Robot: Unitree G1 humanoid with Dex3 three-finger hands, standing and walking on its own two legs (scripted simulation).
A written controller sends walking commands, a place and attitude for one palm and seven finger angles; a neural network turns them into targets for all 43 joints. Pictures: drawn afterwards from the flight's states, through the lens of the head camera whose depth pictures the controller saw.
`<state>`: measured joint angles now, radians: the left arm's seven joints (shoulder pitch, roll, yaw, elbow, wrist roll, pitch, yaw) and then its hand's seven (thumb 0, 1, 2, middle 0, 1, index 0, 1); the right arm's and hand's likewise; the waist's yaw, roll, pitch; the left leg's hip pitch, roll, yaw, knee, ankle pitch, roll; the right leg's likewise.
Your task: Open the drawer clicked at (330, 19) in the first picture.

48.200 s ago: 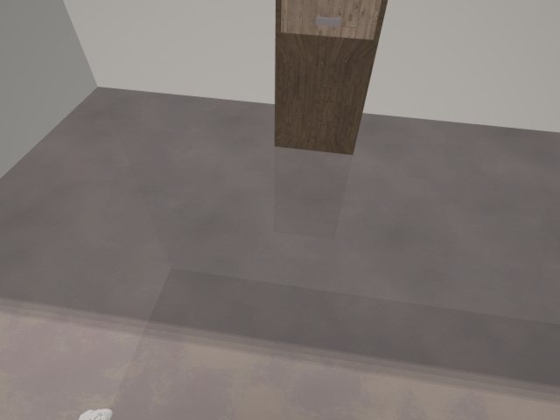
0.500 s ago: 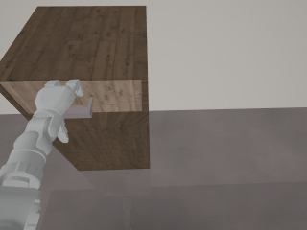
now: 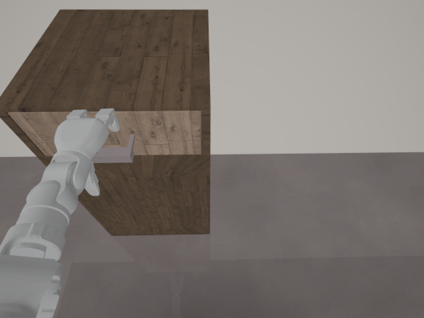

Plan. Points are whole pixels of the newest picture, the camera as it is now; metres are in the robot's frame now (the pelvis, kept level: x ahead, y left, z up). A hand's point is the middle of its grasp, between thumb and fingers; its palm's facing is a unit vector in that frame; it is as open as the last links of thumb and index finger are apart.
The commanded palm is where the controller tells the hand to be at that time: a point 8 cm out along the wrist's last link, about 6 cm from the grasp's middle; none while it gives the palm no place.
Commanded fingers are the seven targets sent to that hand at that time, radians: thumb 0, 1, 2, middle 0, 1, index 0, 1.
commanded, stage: move the hooked fingers above the handle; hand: left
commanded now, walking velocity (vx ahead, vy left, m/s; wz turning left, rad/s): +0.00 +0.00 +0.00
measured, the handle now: (112, 147) +0.49 +0.24 -0.02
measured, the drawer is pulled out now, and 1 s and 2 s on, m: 0.00 0.00 0.00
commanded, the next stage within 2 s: lower the fingers behind the handle in 0.14 s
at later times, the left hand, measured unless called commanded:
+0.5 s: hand (95, 157) +0.43 +0.25 +0.02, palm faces -0.10 -0.05 -0.99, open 13.8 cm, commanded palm +0.42 +0.26 +0.08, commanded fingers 0.00 -0.50 0.30 -0.30 -1.20 -0.30 -1.20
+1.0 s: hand (99, 163) +0.43 +0.26 +0.00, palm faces -0.07 -0.03 -1.00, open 13.8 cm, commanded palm +0.42 +0.25 +0.05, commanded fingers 0.00 -0.50 0.30 -0.30 -1.20 -0.30 -1.20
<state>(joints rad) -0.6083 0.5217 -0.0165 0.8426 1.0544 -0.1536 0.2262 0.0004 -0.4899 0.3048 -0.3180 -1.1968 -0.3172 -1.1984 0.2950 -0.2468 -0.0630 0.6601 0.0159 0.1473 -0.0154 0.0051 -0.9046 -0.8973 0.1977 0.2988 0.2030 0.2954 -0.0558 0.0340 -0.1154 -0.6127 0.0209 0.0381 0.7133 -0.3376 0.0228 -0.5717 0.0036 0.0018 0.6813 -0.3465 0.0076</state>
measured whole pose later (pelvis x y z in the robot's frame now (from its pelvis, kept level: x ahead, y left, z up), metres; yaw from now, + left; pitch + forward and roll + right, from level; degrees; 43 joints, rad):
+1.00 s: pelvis +0.00 +0.00 -0.02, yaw -1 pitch +18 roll -2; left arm -0.62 0.53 0.03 0.93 1.10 -0.17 0.31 0.00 -0.49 0.31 -0.32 -1.22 -0.32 -1.20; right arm 0.32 -0.24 -0.07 0.67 0.00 0.15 -0.02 0.00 -0.90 -0.90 0.20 0.30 0.20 0.30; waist -0.08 0.03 -0.15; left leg -0.76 0.03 0.04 0.83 -0.38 0.02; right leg -0.72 0.02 0.00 0.79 -0.38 0.01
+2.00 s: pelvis -0.04 +0.01 -0.04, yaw -1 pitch +21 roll -2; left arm -0.81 0.57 -0.05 1.01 1.09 -0.10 0.27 0.00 -0.49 0.30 -0.32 -1.42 -0.32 -1.20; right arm 0.36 -0.25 -0.03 0.65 0.01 0.12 -0.05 0.00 -0.90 -0.90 0.20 0.30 0.20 0.30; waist -0.10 0.03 -0.16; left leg -0.96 0.03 0.03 0.98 -0.39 0.03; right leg -0.91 0.01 0.00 0.94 -0.39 0.02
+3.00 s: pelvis +0.01 -0.01 +0.00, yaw +1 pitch +15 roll -1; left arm -0.59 0.53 -0.01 0.81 1.05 -0.16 0.22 0.00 -0.49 0.30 -0.32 -1.20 -0.32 -1.20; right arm 0.26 -0.26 -0.07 0.65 0.01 0.15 -0.02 0.00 -0.90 -0.90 0.20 0.30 0.20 0.30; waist -0.05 0.04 -0.12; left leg -0.63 0.03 0.02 0.73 -0.36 0.01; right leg -0.58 0.01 -0.01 0.70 -0.38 -0.01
